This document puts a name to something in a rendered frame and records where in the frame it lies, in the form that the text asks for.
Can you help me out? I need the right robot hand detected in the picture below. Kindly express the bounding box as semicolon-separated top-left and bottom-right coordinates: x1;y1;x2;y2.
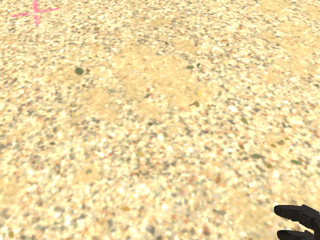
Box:
274;204;320;240

